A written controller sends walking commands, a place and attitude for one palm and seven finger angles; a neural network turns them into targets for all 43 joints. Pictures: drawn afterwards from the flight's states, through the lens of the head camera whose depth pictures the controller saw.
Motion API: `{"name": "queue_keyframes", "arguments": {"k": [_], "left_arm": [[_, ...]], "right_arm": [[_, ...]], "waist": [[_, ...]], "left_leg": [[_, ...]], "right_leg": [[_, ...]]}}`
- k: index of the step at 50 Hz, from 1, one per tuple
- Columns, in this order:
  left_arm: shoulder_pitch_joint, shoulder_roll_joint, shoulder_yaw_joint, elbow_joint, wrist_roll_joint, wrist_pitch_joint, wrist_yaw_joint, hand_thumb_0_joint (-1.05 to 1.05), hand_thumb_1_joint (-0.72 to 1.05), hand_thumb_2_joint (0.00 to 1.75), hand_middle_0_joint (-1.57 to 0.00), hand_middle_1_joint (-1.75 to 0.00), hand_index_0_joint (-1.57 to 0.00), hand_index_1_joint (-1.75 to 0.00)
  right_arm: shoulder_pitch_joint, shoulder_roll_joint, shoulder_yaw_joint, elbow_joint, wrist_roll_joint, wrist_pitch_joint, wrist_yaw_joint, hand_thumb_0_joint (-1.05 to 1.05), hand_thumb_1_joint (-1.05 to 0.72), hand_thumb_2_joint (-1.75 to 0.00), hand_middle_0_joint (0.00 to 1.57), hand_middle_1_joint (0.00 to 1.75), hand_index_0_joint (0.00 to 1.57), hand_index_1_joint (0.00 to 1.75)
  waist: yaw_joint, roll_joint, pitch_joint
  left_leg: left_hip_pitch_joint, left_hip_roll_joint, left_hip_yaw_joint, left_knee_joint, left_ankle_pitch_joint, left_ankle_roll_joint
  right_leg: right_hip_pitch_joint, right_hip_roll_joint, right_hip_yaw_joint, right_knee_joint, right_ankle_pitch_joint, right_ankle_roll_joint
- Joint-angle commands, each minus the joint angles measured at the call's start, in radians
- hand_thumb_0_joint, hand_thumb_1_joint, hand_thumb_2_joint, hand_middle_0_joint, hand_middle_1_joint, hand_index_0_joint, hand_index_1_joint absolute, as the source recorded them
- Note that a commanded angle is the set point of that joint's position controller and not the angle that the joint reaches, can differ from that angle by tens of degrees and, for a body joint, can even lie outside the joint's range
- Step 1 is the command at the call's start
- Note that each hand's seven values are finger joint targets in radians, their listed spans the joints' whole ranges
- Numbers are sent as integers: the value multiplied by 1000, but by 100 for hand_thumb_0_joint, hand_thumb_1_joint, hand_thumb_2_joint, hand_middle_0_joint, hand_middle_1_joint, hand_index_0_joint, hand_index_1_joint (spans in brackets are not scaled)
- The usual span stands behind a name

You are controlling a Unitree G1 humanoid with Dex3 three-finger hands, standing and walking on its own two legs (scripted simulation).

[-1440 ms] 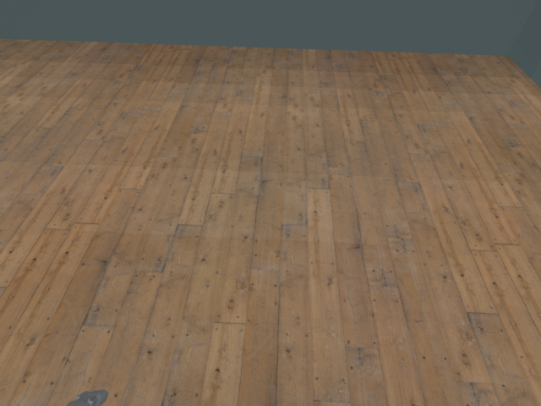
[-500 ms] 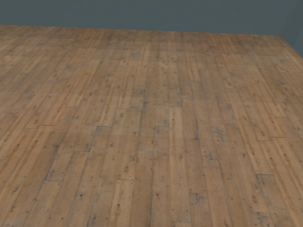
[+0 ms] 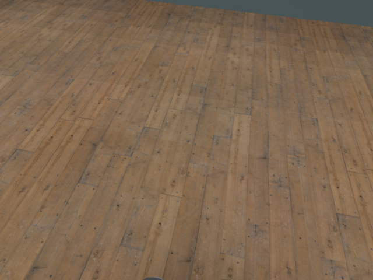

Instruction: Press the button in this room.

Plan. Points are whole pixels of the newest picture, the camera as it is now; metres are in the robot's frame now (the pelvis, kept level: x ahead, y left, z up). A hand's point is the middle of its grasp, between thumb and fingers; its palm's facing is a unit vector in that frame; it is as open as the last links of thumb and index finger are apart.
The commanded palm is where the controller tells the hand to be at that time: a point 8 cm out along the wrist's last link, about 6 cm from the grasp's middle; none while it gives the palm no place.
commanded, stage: turn or walk to find it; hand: left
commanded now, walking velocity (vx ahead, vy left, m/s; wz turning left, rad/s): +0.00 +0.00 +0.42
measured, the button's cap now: out of the picture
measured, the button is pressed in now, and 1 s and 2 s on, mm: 0 0 0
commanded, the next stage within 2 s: none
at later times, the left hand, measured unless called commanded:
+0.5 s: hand out of the picture -0.06 +0.21 -0.18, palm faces +0.31 -0.92 -0.23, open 7.4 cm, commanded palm none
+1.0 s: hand out of the picture -0.04 +0.19 -0.14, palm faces +0.46 -0.84 -0.29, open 7.4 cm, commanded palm none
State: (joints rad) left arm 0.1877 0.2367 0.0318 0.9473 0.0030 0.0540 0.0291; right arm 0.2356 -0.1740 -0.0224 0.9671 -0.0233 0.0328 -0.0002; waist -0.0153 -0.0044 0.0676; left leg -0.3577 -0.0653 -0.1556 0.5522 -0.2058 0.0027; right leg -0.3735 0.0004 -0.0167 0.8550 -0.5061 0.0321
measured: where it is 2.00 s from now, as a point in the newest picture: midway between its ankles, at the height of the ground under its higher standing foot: outside the picture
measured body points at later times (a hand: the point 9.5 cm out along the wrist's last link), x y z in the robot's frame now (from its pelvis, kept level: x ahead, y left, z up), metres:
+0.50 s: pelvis -0.03 +0.01 -0.01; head -0.01 +0.03 +0.44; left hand -0.08 +0.26 -0.16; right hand +0.13 -0.23 -0.14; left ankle -0.08 +0.11 -0.74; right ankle -0.02 -0.13 -0.73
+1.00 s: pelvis -0.04 -0.03 +0.00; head -0.01 -0.05 +0.45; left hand -0.07 +0.23 -0.12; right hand +0.11 -0.24 -0.16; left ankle -0.11 +0.09 -0.68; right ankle +0.00 -0.11 -0.73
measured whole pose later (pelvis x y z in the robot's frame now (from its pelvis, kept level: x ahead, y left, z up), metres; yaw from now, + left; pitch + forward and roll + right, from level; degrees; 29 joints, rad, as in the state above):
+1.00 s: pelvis -0.04 -0.03 +0.00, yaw +27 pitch -1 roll +2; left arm 0.19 0.18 0.03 0.88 0.02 0.02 0.02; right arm 0.24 -0.23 -0.08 0.97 -0.02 0.07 0.01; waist -0.02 0.05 0.05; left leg -0.43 -0.04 -0.06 0.97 -0.44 -0.02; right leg -0.26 -0.05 -0.11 0.59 -0.32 -0.03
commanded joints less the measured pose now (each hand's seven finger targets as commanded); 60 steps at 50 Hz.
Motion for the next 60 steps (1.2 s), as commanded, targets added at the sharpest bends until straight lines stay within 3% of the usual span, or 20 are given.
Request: {"name": "queue_keyframes", "arguments": {"k": [1,3,5,6,9,18,22,23,24,25,27,30,38,43,44,45,46,48,51,60], "left_arm": [[62,68,22,-78,-4,-39,5,0,90,90,-20,-30,-20,-30],[132,90,31,-63,0,-47,9,0,90,90,-20,-30,-20,-30],[131,232,59,-77,24,-55,17,0,90,90,-20,-30,-20,-30],[110,207,55,-92,18,-58,20,0,90,90,-20,-30,-20,-30],[-9,146,37,-109,23,-61,17,0,90,90,-20,-30,-20,-30],[153,191,53,-52,34,-57,9,0,90,90,-20,-30,-20,-30],[130,202,60,-46,24,-50,7,0,90,90,-20,-30,-20,-30],[121,179,54,-53,16,-45,4,0,90,90,-20,-30,-20,-30],[133,112,47,-90,10,-39,-3,0,90,90,-20,-30,-20,-30],[73,91,29,-116,20,-31,1,0,90,90,-20,-30,-20,-30],[2,101,39,-96,13,-16,4,0,90,90,-20,-30,-20,-30],[46,94,43,-61,13,-19,-12,0,90,90,-20,-30,-20,-30],[-4,66,40,-95,9,-20,-10,0,90,90,-20,-30,-20,-30],[105,69,44,-81,3,-39,-2,0,90,90,-20,-30,-20,-30],[141,95,49,-77,9,-51,1,0,90,90,-20,-30,-20,-30],[149,190,67,-78,27,-64,12,0,90,90,-20,-30,-20,-30],[143,235,67,-97,22,-59,7,0,90,90,-20,-30,-20,-30],[59,175,62,-120,19,-54,13,0,90,90,-20,-30,-20,-30],[-8,113,41,-131,17,-64,8,0,90,90,-20,-30,-20,-30],[129,155,58,-57,29,-60,11,0,90,90,-20,-30,-20,-30]], "right_arm": [[21,-249,-76,-68,0,-7,-23,0,-90,-90,20,30,20,30],[-2,-228,-78,-80,11,-3,-16,0,-90,-90,20,30,20,30],[-27,-130,-70,-128,12,-2,-7,0,-90,-90,20,30,20,30],[-53,-182,-84,-121,0,7,-4,0,-90,-90,20,30,20,30],[-10,-146,-83,-67,3,23,15,0,-90,-90,20,30,20,30],[-143,-116,-51,-92,15,11,17,0,-90,-90,20,30,20,30],[-58,-142,-49,-71,16,-7,10,0,-90,-90,20,30,20,30],[-14,-187,-58,-61,14,-16,12,0,-90,-90,20,30,20,30],[23,-292,-80,-61,4,-25,8,0,-90,-90,20,30,20,30],[72,-325,-88,-46,12,-18,1,0,-90,-90,20,30,20,30],[34,-275,-76,-34,6,-21,-21,0,-90,-90,20,30,20,30],[-48,-227,-60,-68,7,-29,-23,0,-90,-90,20,30,20,30],[-8,-230,-74,-68,0,-20,-19,0,-90,-90,20,30,20,30],[-61,-228,-81,-86,2,-10,-11,0,-90,-90,20,30,20,30],[-56,-201,-80,-92,9,-11,-7,0,-90,-90,20,30,20,30],[-17,-125,-69,-105,18,-12,0,0,-90,-90,20,30,20,30],[-31,-134,-75,-124,8,-6,-2,0,-90,-90,20,30,20,30],[-45,-159,-89,-98,2,20,6,0,-90,-90,20,30,20,30],[18,-137,-79,-41,-3,25,18,0,-90,-90,20,30,20,30],[-98,-109,-57,-53,8,20,15,0,-90,-90,20,30,20,30]], "waist": [[8,147,-175],[39,107,-182],[53,-286,-69],[52,-200,-57],[-21,-125,20],[67,-191,-36],[19,-173,-111],[-5,-57,-147],[-18,235,-178],[-43,253,-165],[-36,241,-109],[6,159,-84],[-19,154,-79],[41,134,-99],[57,54,-115],[50,-222,-122],[61,-291,-105],[30,-223,-19],[-11,-152,-9],[60,-152,-52]], "left_leg": [[165,216,-286,-128,381,168],[32,155,-235,-66,230,99],[-312,-40,80,314,-298,-35],[-249,31,33,464,-308,-24],[-203,69,90,657,-174,-36],[-93,73,217,265,-262,-52],[120,65,250,-58,-74,-30],[279,124,189,-162,111,-8],[440,387,-119,-180,482,101],[396,480,-178,-177,714,200],[301,396,-114,-175,634,192],[243,300,-15,-185,521,156],[233,293,-109,-193,408,182],[85,244,-124,-102,319,130],[15,189,-90,-23,200,82],[-181,49,62,200,-121,2],[-206,12,98,397,-380,-22],[-184,56,57,616,-290,-16],[-186,81,107,675,-138,-47],[-113,104,191,359,-254,-65]], "right_leg": [[72,16,15,-201,61,8],[273,-7,12,-448,253,7],[338,-442,423,-613,283,-155],[182,-454,370,-612,288,-189],[75,-317,172,-569,355,-174],[265,-331,48,-452,704,-187],[238,-306,-33,-304,769,-106],[136,-266,-86,-177,647,-53],[-124,-143,-144,22,143,22],[-176,-105,-80,163,-150,34],[-191,-114,10,274,-49,35],[-151,-106,-6,269,72,45],[-73,-63,-17,11,55,47],[183,-31,-34,-325,234,30],[292,-76,-1,-469,326,23],[413,-327,269,-559,388,-54],[296,-478,354,-576,458,-158],[108,-406,310,-631,239,-169],[133,-289,87,-585,325,-133],[270,-353,28,-511,593,-186]]}}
